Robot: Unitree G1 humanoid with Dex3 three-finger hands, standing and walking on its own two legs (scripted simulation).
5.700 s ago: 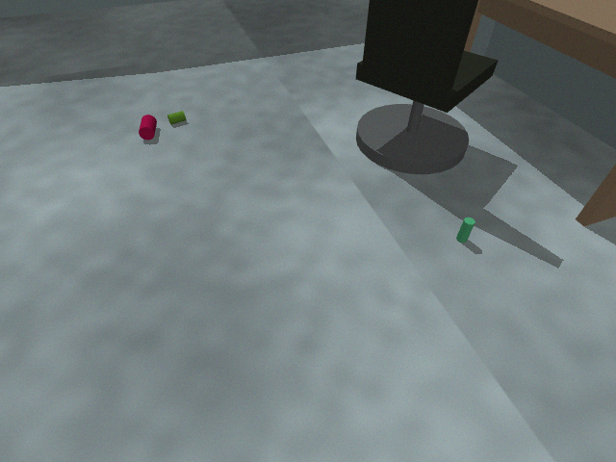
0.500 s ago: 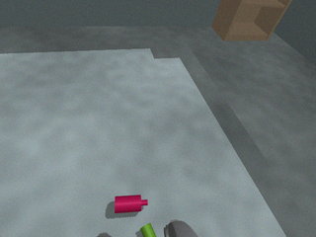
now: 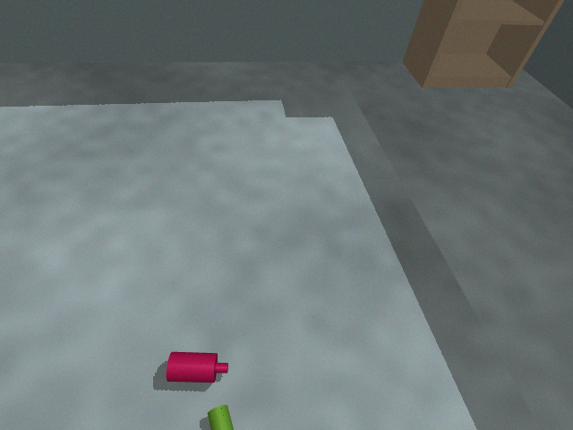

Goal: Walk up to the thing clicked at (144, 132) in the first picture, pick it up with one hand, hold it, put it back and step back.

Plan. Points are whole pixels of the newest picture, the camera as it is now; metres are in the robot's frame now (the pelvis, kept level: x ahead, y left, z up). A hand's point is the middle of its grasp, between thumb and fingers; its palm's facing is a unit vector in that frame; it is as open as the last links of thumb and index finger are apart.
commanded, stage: walk up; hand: left
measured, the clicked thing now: (199, 367) +0.44 +0.23 -0.70
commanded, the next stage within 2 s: stand in 1.84 s
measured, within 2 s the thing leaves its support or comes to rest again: neither
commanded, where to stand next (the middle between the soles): +0.06 +0.01 m, yaw +0 degrees
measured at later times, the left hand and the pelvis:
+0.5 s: hand out of the picture +0.04 +0.23 -0.11, palm faces +0.04 -0.89 -0.46, open 7.4 cm; pelvis +0.00 -0.06 +0.02, yaw +2 degrees
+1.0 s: hand out of the picture +0.10 +0.23 -0.13, palm faces +0.03 -0.94 -0.34, open 7.4 cm; pelvis +0.01 -0.03 +0.03, yaw +2 degrees
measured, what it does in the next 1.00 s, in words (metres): steps on the spot: right foot, then left foot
